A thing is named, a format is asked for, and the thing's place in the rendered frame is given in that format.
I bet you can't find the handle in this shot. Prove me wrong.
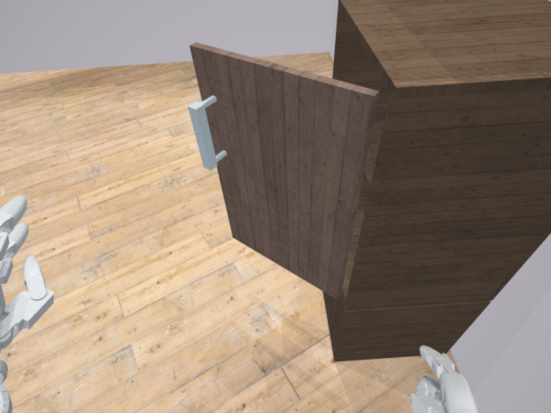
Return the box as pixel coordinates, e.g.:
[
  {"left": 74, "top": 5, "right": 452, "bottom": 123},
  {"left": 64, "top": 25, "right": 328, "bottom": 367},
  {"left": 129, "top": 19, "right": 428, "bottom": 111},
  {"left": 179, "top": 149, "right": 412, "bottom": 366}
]
[{"left": 188, "top": 96, "right": 227, "bottom": 170}]

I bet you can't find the robot left hand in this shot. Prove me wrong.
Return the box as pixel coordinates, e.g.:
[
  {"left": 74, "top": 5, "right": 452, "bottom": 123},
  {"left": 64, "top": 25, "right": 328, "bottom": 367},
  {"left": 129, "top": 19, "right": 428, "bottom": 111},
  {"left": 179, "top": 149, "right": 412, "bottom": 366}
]
[{"left": 0, "top": 195, "right": 54, "bottom": 353}]

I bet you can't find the robot right hand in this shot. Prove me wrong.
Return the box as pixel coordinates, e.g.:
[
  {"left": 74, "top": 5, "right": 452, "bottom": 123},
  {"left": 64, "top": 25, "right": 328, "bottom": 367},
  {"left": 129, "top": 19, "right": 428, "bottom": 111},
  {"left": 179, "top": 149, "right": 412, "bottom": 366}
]
[{"left": 411, "top": 345, "right": 478, "bottom": 413}]

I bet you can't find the cupboard door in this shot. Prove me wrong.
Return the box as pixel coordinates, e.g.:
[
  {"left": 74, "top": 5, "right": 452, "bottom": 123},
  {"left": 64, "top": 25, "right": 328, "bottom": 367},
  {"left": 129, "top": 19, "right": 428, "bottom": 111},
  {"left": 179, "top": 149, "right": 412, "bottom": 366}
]
[{"left": 189, "top": 42, "right": 380, "bottom": 299}]

